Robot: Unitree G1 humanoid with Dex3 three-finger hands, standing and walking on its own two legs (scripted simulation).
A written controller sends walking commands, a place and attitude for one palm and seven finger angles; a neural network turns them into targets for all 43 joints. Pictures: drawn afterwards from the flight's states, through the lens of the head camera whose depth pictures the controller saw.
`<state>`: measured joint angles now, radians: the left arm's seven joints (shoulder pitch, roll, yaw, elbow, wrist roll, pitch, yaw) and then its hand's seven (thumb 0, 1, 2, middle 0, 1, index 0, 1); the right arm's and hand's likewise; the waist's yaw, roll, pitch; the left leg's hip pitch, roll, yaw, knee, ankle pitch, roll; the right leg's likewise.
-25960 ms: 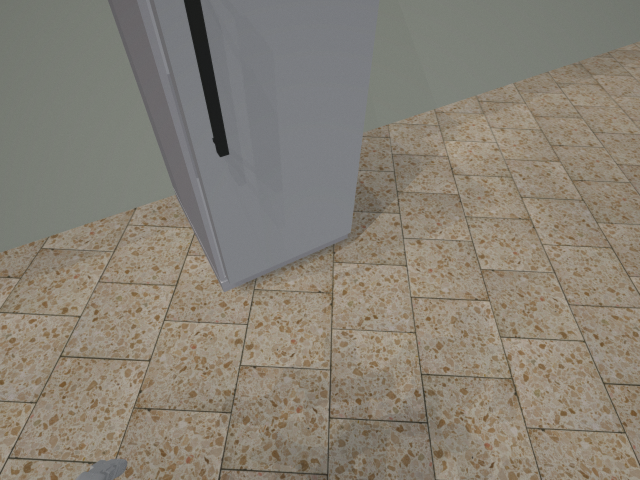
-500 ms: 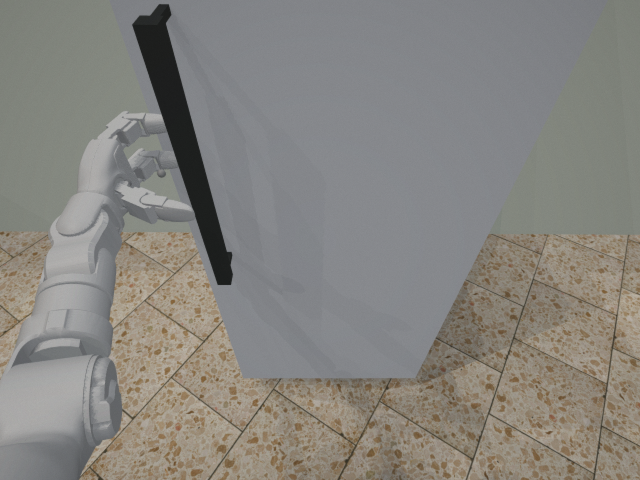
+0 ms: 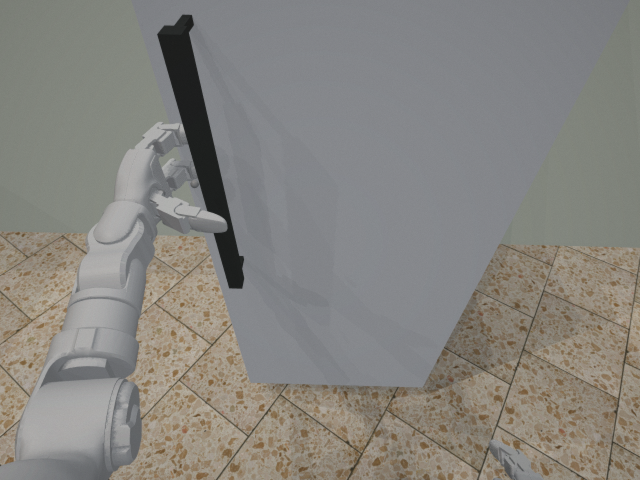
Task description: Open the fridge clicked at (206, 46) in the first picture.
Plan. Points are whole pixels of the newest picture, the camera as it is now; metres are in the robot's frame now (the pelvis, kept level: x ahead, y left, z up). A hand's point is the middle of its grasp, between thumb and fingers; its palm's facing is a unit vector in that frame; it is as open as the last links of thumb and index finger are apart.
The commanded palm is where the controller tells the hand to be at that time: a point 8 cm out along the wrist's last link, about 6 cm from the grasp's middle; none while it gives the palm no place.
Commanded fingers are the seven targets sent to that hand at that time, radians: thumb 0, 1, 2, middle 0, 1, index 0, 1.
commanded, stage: slide the fingers in behind the handle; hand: left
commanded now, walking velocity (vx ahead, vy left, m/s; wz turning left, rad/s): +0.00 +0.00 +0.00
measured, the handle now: (217, 183) +0.48 +0.17 +0.12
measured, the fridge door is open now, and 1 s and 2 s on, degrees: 0 0 0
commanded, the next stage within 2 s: grip the handle and tug to test in 1.10 s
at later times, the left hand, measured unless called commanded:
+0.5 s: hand (212, 186) +0.42 +0.15 +0.17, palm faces +0.01 -1.00 +0.01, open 13.9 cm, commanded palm +0.39 +0.20 +0.17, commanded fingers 0.00 -0.50 0.30 -0.30 -1.20 -0.30 -1.20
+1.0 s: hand (220, 183) +0.43 +0.14 +0.16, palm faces +0.01 -1.00 +0.02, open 13.9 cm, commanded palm +0.40 +0.20 +0.17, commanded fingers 0.00 -0.50 0.30 -0.30 -1.20 -0.30 -1.20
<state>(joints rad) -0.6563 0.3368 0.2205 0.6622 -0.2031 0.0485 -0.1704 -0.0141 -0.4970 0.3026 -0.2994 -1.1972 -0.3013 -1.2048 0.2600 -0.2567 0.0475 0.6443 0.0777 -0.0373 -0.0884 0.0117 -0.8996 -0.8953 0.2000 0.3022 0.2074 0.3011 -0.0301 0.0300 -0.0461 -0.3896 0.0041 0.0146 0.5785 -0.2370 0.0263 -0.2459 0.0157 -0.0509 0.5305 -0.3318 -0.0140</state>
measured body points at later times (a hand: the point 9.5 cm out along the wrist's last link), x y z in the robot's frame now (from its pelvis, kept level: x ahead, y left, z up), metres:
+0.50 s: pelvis +0.01 -0.01 +0.00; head +0.01 -0.02 +0.45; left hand +0.41 +0.21 +0.17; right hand +0.11 -0.27 -0.11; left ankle +0.04 +0.10 -0.73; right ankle -0.04 -0.11 -0.73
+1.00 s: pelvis +0.01 -0.02 +0.00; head +0.01 -0.02 +0.45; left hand +0.42 +0.20 +0.16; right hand +0.11 -0.27 -0.11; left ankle +0.04 +0.10 -0.73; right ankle -0.04 -0.11 -0.73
